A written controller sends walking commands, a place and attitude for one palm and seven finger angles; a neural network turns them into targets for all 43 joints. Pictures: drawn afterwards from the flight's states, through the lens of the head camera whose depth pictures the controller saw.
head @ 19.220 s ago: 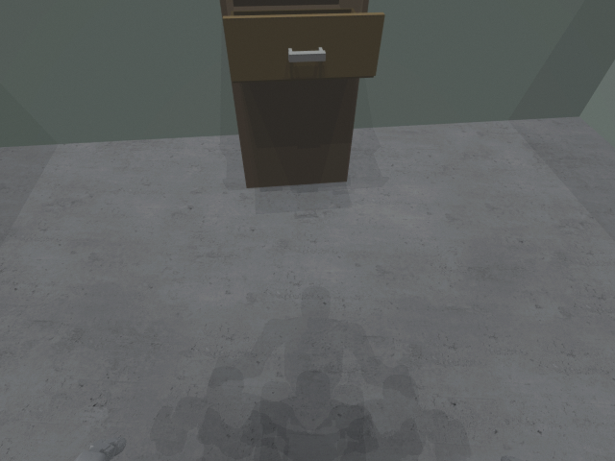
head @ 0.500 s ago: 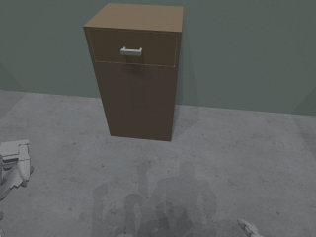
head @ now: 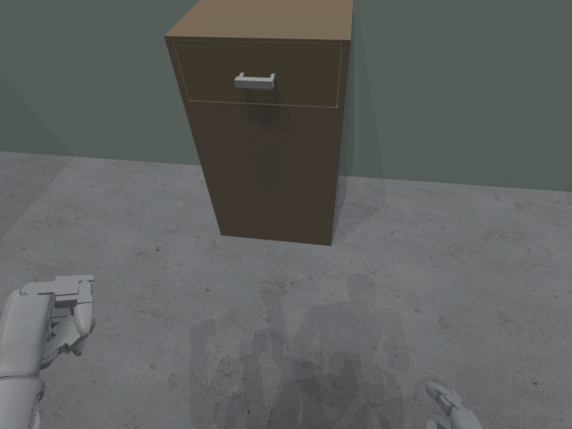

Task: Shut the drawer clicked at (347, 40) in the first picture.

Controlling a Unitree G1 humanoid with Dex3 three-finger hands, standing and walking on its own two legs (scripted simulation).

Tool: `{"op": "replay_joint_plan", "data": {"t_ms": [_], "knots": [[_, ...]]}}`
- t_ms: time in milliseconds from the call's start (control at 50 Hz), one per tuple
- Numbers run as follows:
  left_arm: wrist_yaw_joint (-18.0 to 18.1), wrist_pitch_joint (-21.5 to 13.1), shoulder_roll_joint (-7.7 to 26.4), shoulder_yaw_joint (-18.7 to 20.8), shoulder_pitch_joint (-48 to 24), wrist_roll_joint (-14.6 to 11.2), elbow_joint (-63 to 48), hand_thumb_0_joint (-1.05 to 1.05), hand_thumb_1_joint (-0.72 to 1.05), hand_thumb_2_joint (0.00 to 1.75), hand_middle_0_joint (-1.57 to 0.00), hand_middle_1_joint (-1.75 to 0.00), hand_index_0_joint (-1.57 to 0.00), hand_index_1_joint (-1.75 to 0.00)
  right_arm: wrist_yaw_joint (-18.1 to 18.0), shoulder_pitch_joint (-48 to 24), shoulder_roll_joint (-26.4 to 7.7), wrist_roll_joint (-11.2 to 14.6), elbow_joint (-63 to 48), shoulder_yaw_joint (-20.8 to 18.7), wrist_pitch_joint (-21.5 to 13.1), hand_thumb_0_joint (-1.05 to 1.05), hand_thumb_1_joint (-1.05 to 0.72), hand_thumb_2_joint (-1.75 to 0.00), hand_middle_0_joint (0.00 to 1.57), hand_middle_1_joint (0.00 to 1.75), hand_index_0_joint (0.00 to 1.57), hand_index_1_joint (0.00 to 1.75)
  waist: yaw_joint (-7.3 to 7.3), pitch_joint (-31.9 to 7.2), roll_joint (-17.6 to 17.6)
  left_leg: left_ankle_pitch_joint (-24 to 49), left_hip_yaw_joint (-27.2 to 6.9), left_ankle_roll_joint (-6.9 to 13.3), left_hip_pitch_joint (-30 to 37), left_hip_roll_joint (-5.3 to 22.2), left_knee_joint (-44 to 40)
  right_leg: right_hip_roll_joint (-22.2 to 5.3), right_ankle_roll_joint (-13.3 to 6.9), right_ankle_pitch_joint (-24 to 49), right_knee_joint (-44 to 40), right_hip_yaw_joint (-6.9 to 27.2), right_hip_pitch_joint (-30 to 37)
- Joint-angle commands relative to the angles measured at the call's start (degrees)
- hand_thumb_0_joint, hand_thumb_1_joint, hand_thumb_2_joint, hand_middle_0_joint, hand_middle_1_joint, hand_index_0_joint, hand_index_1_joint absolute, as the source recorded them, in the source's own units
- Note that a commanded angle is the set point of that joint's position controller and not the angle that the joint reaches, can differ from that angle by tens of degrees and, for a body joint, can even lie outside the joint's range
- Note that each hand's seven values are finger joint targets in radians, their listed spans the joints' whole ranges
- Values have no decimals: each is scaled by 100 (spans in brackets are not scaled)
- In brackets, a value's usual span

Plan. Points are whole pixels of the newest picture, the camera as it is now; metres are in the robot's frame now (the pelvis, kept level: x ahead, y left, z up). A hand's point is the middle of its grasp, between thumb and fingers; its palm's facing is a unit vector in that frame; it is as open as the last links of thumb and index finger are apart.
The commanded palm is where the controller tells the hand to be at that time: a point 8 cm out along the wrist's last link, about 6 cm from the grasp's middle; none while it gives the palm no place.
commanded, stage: let the arm hang, fingers relaxed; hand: left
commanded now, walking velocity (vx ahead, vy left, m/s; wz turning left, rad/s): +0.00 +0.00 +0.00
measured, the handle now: (255, 79) +0.98 +0.15 +0.01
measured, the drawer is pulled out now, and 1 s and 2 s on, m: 0.00 0.00 0.00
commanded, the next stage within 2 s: look to check the result in 1.04 s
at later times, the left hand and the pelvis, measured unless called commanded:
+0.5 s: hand out of the picture +0.00 +0.26 -0.16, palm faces -0.01 -0.96 -0.27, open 5.1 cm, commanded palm none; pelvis -0.01 +0.04 +0.01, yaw +0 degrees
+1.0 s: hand out of the picture +0.05 +0.24 -0.16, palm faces -0.03 -0.97 -0.23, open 7.3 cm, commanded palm none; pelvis +0.00 +0.05 +0.01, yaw -1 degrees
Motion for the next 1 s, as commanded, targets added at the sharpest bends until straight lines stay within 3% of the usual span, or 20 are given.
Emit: {"op": "replay_joint_plan", "data": {"t_ms": [0,20,40,60,80,100,120,140,160,180,220,240,340,360,440,520,860,980], "knots": [[-333,883,-189,-825,-401,1,2559,0,90,90,-124,-143,-124,-143,108,344,-453,-46,-113,-216,301,0,-90,-90,20,30,20,30,-272,-507,-1291,786,-98,-8,242,53,-1064,-1147,-270,3090,-12,749,606],[-334,890,-116,-915,-551,-27,2849,0,90,90,-120,-138,-120,-138,100,324,-641,-79,-127,-239,316,0,-90,-90,20,30,20,30,-245,-583,-1346,2007,-318,102,594,212,-1321,-993,-84,2703,139,654,460],[-345,882,-86,-975,-548,-43,3132,0,90,90,-116,-134,-116,-134,63,152,-920,-135,-171,-283,302,0,-90,-90,20,30,20,30,-118,-698,-1061,3135,-738,290,894,614,-1261,-798,103,2420,253,577,236],[-331,910,-33,-1024,-724,-32,3425,0,90,90,-112,-130,-112,-130,26,-48,-1071,-155,-204,-300,329,0,-90,-90,20,30,20,30,-59,-729,-924,3386,-841,366,895,840,-1310,-629,189,2028,204,524,261],[-321,919,30,-1028,-819,-15,3748,0,90,90,-108,-125,-108,-125,-20,-230,-1054,-196,-115,-274,376,0,-90,-90,20,30,20,30,17,-690,-1031,2912,-589,336,610,762,-1230,-658,286,1956,-174,674,582],[-324,943,141,-1031,-929,-17,4061,0,90,90,-104,-121,-104,-121,-56,-193,-930,-193,-44,-234,421,0,-90,-90,20,30,20,30,-27,-597,-1139,2554,-417,202,614,548,-1182,-802,194,2217,-317,826,679],[-325,971,203,-1042,-1041,-39,4405,0,90,90,-100,-117,-100,-117,-79,-59,-788,-177,107,-206,470,0,-90,-90,20,30,20,30,-99,-542,-888,2411,-345,121,699,436,-1273,-908,115,2334,-293,841,721],[-334,1014,129,-1118,-1202,-81,4743,0,90,90,-96,-112,-96,-112,-86,12,-737,-152,302,-160,513,0,-90,-90,20,30,20,30,-142,-378,-231,1921,-477,109,695,510,-1712,-815,93,1399,-405,776,588],[-329,1041,116,-1150,-1264,-92,5003,0,90,90,-92,-108,-92,-108,-87,-94,-770,-179,398,-118,528,0,-90,-90,20,30,20,30,-64,-189,208,1964,-640,165,494,640,-1952,-611,178,954,-407,699,657],[-324,1033,47,-1178,-1205,-99,5295,0,90,90,-88,-104,-88,-104,-99,-176,-734,-183,516,-94,516,0,-90,-90,20,30,20,30,6,-238,388,2143,-634,196,486,661,-1991,-573,187,996,-459,683,844],[-314,1019,-29,-1252,-1120,-120,5815,0,90,90,-80,-95,-80,-95,-134,-97,-618,-151,733,-58,536,0,-90,-90,20,30,20,30,-8,-290,482,1810,-497,124,630,586,-2075,-597,148,836,-714,725,944],[-300,1016,-119,-1205,-1086,-124,5958,0,90,90,-76,-91,-76,-91,-151,-43,-606,-175,810,-91,548,0,-90,-90,20,30,20,30,1,-334,794,1586,-515,143,659,607,-2153,-573,122,667,-808,699,973],[-340,1042,-17,-1272,-1272,-118,6670,0,90,90,-56,-69,-56,-69,-161,115,-698,-154,1198,-124,595,0,-90,-90,20,30,20,30,-18,117,432,597,-637,171,505,639,-2581,-545,98,-27,-1187,649,824],[-339,1028,17,-1278,-1287,-116,6769,0,90,90,-52,-65,-52,-65,-167,170,-753,-143,1243,-149,595,0,-90,-90,20,30,20,30,-29,152,167,661,-663,180,576,674,-2581,-542,90,3,-1216,640,768],[-341,1029,4,-1294,-1316,-113,7130,0,90,90,-36,-47,-36,-47,-176,316,-789,-140,1502,-173,586,0,-90,-90,20,30,20,30,-63,360,-208,344,-709,216,600,704,-2776,-565,109,-140,-1286,627,615],[-328,1017,-21,-1308,-1289,-116,7374,0,90,90,-20,-30,-20,-30,-191,379,-792,-135,1693,-173,551,0,-90,-90,20,30,20,30,-61,359,-242,429,-739,237,703,747,-2870,-563,132,7,-1222,610,577],[-281,926,-16,-1274,-1454,-116,7733,0,90,90,-20,-30,-20,-30,-219,215,-707,-109,2113,-170,471,0,-90,-90,20,30,20,30,-53,209,-219,1777,-529,210,1180,697,-2725,-689,154,783,-1245,660,751],[-284,918,-9,-1264,-1595,-121,7757,0,90,90,-20,-30,-20,-30,-228,120,-742,-121,2174,-170,474,0,-90,-90,20,30,20,30,-82,237,-156,1763,-504,168,1233,705,-2768,-694,151,773,-1322,673,785]]}}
